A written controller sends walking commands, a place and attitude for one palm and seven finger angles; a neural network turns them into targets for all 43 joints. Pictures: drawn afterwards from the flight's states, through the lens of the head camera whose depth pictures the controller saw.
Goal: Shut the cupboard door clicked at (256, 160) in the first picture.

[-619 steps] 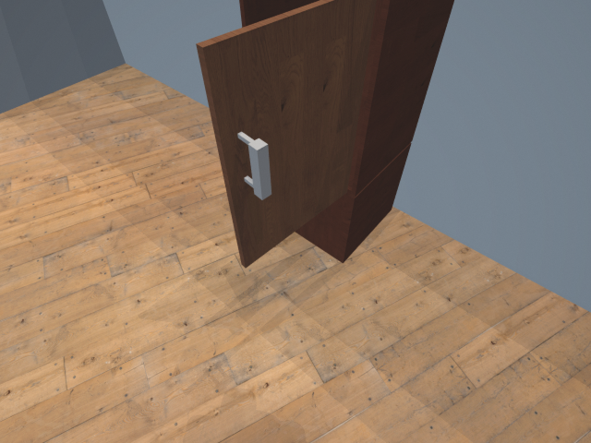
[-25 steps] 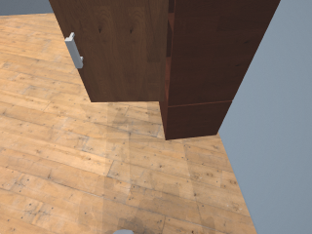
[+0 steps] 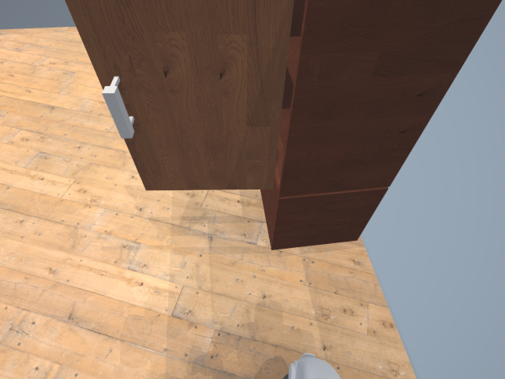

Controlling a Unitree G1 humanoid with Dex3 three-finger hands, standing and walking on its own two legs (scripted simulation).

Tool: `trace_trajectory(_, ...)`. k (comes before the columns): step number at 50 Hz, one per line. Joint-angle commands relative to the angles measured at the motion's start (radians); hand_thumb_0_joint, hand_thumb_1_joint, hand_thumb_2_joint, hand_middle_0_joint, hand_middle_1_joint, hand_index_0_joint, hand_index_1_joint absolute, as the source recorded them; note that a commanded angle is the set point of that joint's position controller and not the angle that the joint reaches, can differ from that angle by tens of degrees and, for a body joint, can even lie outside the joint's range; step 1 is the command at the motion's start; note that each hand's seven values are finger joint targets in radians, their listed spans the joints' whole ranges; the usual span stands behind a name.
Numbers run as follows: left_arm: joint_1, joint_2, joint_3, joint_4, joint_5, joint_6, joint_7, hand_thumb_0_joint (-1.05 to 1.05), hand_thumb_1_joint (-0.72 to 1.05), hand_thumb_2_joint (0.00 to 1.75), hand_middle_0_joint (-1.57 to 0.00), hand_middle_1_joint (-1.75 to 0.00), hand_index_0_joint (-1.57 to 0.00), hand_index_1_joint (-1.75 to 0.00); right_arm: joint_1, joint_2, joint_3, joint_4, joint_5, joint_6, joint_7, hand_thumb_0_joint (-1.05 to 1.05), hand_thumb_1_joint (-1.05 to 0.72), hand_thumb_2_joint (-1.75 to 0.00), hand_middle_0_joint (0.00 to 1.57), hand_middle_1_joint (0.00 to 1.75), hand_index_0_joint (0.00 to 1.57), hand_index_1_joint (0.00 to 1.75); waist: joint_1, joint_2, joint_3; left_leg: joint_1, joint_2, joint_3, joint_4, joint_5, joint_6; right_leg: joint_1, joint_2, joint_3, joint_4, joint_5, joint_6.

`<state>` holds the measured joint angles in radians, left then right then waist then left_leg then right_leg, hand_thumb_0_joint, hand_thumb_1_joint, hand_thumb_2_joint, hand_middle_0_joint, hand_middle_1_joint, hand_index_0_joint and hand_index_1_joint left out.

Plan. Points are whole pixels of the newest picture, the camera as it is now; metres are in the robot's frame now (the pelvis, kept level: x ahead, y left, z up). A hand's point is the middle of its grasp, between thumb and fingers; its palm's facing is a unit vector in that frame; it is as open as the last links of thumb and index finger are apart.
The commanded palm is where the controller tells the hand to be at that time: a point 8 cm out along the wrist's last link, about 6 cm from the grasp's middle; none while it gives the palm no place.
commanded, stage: take the last steps up to it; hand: left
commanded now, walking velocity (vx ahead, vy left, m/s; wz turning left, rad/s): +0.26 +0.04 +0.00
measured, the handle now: (121, 107) +0.67 +0.34 +0.02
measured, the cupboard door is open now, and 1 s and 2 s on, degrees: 84 84 84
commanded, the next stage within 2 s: come to a stop and stand still in 0.30 s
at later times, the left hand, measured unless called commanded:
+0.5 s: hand (160, 375) +0.15 +0.17 -0.17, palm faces +0.10 -0.98 -0.17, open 7.3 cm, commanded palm none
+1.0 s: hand (164, 335) +0.22 +0.18 -0.16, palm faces +0.01 -0.95 -0.30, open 7.4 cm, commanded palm none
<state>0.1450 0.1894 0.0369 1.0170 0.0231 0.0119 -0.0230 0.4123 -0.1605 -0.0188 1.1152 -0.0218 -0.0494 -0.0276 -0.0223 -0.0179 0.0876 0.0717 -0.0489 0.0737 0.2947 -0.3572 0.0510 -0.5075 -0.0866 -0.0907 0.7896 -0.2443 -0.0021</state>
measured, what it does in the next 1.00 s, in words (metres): walks ahead: right foot, then left foot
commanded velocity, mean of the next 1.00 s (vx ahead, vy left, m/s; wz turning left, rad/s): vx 0.00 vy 0.00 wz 0.01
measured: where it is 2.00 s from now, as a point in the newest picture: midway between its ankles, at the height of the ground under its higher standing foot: outside the picture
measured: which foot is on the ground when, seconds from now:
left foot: down 0.00-0.08, up 0.10-0.48, down 0.50-0.96, up 0.98-1.00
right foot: up 0.00-0.06, down 0.08-0.56, up 0.58-0.92, down 0.94-1.00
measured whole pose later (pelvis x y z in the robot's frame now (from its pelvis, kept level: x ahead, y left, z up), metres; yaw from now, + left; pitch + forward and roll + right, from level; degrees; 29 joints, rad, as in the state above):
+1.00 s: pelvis +0.15 -0.03 -0.01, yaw -1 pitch -1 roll +1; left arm 0.19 0.21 0.05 1.00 0.03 0.03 0.03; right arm 0.19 -0.22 -0.07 1.05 -0.01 0.06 -0.02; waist -0.02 0.03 0.06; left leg -0.39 0.08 0.05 0.65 -0.36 -0.03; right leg -0.21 -0.04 -0.05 0.59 -0.35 0.00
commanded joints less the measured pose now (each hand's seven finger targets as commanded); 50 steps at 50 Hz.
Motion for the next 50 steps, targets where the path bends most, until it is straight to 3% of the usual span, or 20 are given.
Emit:
trace_trajectory(1,-0.039,0.061,0.011,-0.087,-0.005,-0.042,0.0,0.0,0.9,0.9,-0.2,-0.3,-0.2,-0.3,0.069,-0.148,-0.025,0.001,-0.005,-0.01,-0.007,0.0,-0.9,-0.9,0.2,0.3,0.2,0.3,0.023,0.097,0.015,-0.08,0.268,-0.101,0.068,0.762,0.105,0.143,0.06,-0.04,-0.153,-0.016,-0.039)
trace_trajectory(3,0.222,0.114,0.037,-0.008,-0.001,-0.058,0.009,0.0,0.9,0.9,-0.2,-0.3,-0.2,-0.3,0.034,-0.15,-0.028,-0.004,0.012,-0.014,-0.005,0.0,-0.9,-0.9,0.2,0.3,0.2,0.3,0.142,0.028,-0.101,-0.258,0.19,-0.051,0.366,0.713,0.044,0.546,0.038,0.021,-0.256,0.116,-0.072)
trace_trajectory(4,0.365,0.205,0.062,0.03,0.005,-0.07,0.022,0.0,0.9,0.9,-0.2,-0.3,-0.2,-0.3,0.052,-0.116,-0.03,-0.025,0.026,-0.018,0.001,0.0,-0.9,-0.9,0.2,0.3,0.2,0.3,0.181,-0.164,-0.219,-0.497,0.058,0.017,0.66,0.332,-0.01,0.789,-0.222,0.367,-0.32,0.212,-0.18)
trace_trajectory(5,0.387,0.244,0.065,0.044,-0.014,-0.067,0.026,0.0,0.9,0.9,-0.2,-0.3,-0.2,-0.3,0.057,-0.109,-0.032,-0.042,0.026,-0.012,-0.002,0.0,-0.9,-0.9,0.2,0.3,0.2,0.3,0.154,-0.204,-0.255,-0.598,0.002,-0.025,0.952,-0.232,-0.031,0.774,-0.41,0.597,-0.453,0.299,-0.279)
trace_trajectory(6,0.293,0.194,0.06,0.018,-0.022,-0.061,0.038,0.0,0.9,0.9,-0.2,-0.3,-0.2,-0.3,-0.005,-0.128,-0.04,-0.049,0.024,0.001,0.001,0.0,-0.9,-0.9,0.2,0.3,0.2,0.3,0.132,-0.093,-0.149,-0.62,0.076,-0.113,0.994,-0.178,-0.02,0.632,-0.382,0.529,-0.505,0.164,-0.272)
trace_trajectory(8,0.145,0.117,0.037,-0.02,-0.017,-0.062,0.043,0.0,0.9,0.9,-0.2,-0.3,-0.2,-0.3,-0.069,-0.067,-0.035,-0.051,0.01,0.016,0.011,0.0,-0.9,-0.9,0.2,0.3,0.2,0.3,0.066,-0.038,0.01,-0.62,0.141,-0.12,0.95,-0.041,-0.031,0.354,-0.306,0.358,-0.567,0.078,-0.207)
trace_trajectory(12,0.106,0.051,0.02,-0.013,-0.01,-0.089,0.041,0.0,0.9,0.9,-0.2,-0.3,-0.2,-0.3,0.022,-0.004,-0.029,-0.013,-0.002,0.048,0.026,0.0,-0.9,-0.9,0.2,0.3,0.2,0.3,-0.006,-0.089,-0.034,-0.501,0.154,-0.057,0.743,0.076,-0.072,0.239,-0.196,0.11,-0.609,0.177,-0.142)
trace_trajectory(21,0.159,0.087,0.025,0.047,-0.002,-0.087,0.036,0.0,0.9,0.9,-0.2,-0.3,-0.2,-0.3,-0.172,-0.009,-0.027,-0.079,0.003,0.025,0.034,0.0,-0.9,-0.9,0.2,0.3,0.2,0.3,0.04,-0.153,-0.026,-0.45,0.104,-0.001,0.34,0.121,-0.085,0.35,-0.188,0.077,-0.528,0.383,-0.151)
trace_trajectory(24,0.156,0.066,0.005,0.059,-0.01,-0.067,0.05,0.0,0.9,0.9,-0.2,-0.3,-0.2,-0.3,-0.118,-0.053,-0.018,-0.05,0.004,0.015,0.019,0.0,-0.9,-0.9,0.2,0.3,0.2,0.3,0.005,-0.071,-0.083,-0.206,0.11,-0.019,0.137,0.466,-0.075,0.305,-0.094,0.02,-0.352,0.444,-0.062)
trace_trajectory(26,0.21,0.031,-0.01,0.063,-0.019,-0.051,0.065,0.0,0.9,0.9,-0.2,-0.3,-0.2,-0.3,-0.08,-0.146,-0.032,-0.038,0.011,0.009,-0.002,0.0,-0.9,-0.9,0.2,0.3,0.2,0.3,0.012,0.132,-0.174,-0.071,0.303,-0.157,0.198,1.001,0.013,0.259,-0.018,-0.001,-0.279,0.088,0.0)
trace_trajectory(27,0.222,0.023,-0.011,0.063,-0.017,-0.037,0.073,0.0,0.9,0.9,-0.2,-0.3,-0.2,-0.3,-0.086,-0.17,-0.037,-0.038,0.011,0.022,-0.008,0.0,-0.9,-0.9,0.2,0.3,0.2,0.3,0.008,0.137,-0.141,-0.13,0.348,-0.158,0.167,0.995,0.052,0.285,0.005,0.007,-0.258,-0.127,0.005)
trace_trajectory(31,0.201,0.075,0.008,0.041,-0.015,0.019,0.066,0.0,0.9,0.9,-0.2,-0.3,-0.2,-0.3,-0.124,-0.198,-0.049,-0.055,0.011,0.051,-0.044,0.0,-0.9,-0.9,0.2,0.3,0.2,0.3,-0.003,0.267,-0.114,-0.155,0.412,-0.214,0.101,1.154,0.134,0.19,0.025,0.065,0.071,-0.359,0.017)
trace_trajectory(36,0.16,0.071,0.034,-0.008,-0.011,0.038,0.055,0.0,0.9,0.9,-0.2,-0.3,-0.2,-0.3,-0.19,-0.214,-0.071,-0.106,0.003,0.067,-0.047,0.0,-0.9,-0.9,0.2,0.3,0.2,0.3,0.004,0.113,-0.197,-0.131,0.424,-0.184,0.123,0.918,0.163,0.07,0.048,0.115,0.283,-0.311,0.024)
trace_trajectory(39,0.145,0.056,0.042,-0.037,-0.008,0.047,0.049,0.0,0.9,0.9,-0.2,-0.3,-0.2,-0.3,-0.223,-0.206,-0.074,-0.121,-0.002,0.065,-0.038,0.0,-0.9,-0.9,0.2,0.3,0.2,0.3,0.015,0.14,-0.2,-0.21,0.403,-0.169,0.075,0.651,0.139,0.095,0.047,0.107,0.247,-0.272,0.032)
trace_trajectory(43,0.175,0.041,0.037,-0.042,-0.007,0.035,0.04,0.0,0.9,0.9,-0.2,-0.3,-0.2,-0.3,-0.268,-0.211,-0.08,-0.135,-0.012,0.073,-0.017,0.0,-0.9,-0.9,0.2,0.3,0.2,0.3,0.033,0.21,-0.18,-0.325,0.365,-0.175,0.04,0.249,0.09,0.259,0.047,0.048,-0.065,-0.219,0.011)
trace_trajectory(45,0.249,0.059,0.037,-0.009,-0.004,0.022,0.041,0.0,0.9,0.9,-0.2,-0.3,-0.2,-0.3,-0.265,-0.19,-0.078,-0.133,-0.004,0.081,-0.005,0.0,-0.9,-0.9,0.2,0.3,0.2,0.3,0.066,0.107,-0.163,-0.439,0.273,-0.123,0.097,0.035,0.022,0.432,0.062,0.014,-0.32,-0.045,0.009)
trace_trajectory(46,0.252,0.111,0.039,-0.007,0.006,0.007,0.047,0.0,0.9,0.9,-0.2,-0.3,-0.2,-0.3,-0.249,-0.123,-0.066,-0.133,0.007,0.084,0.001,0.0,-0.9,-0.9,0.2,0.3,0.2,0.3,0.068,-0.079,-0.127,-0.518,0.161,-0.057,0.224,-0.068,-0.034,0.45,-0.039,0.16,-0.492,-0.119,-0.02)
trace_trajectory(47,0.189,0.183,0.041,-0.025,0.008,-0.003,0.053,0.0,0.9,0.9,-0.2,-0.3,-0.2,-0.3,-0.277,-0.065,-0.049,-0.161,0.012,0.091,0.014,0.0,-0.9,-0.9,0.2,0.3,0.2,0.3,0.056,-0.286,-0.047,-0.559,0.083,0.002,0.335,-0.144,-0.09,0.311,-0.238,0.381,-0.632,-0.281,-0.09)
trace_trajectory(48,0.115,0.197,0.03,-0.055,0.004,-0.005,0.056,0.0,0.9,0.9,-0.2,-0.3,-0.2,-0.3,-0.313,-0.104,-0.051,-0.172,0.005,0.098,0.024,0.0,-0.9,-0.9,0.2,0.3,0.2,0.3,0.063,-0.217,0.008,-0.493,0.103,-0.059,0.425,-0.155,-0.078,0.147,-0.288,0.398,-0.678,-0.368,-0.138)
trace_trajectory(50,0.039,0.17,0.024,-0.07,0.004,-0.017,0.055,0.0,0.9,0.9,-0.2,-0.3,-0.2,-0.3,-0.27,-0.097,-0.055,-0.134,-0.005,0.1,0.033,0.0,-0.9,-0.9,0.2,0.3,0.2,0.3,0.03,-0.213,0.045,-0.486,0.087,-0.071,0.511,-0.057,-0.071,0.116,-0.208,0.343,-0.643,-0.28,-0.124)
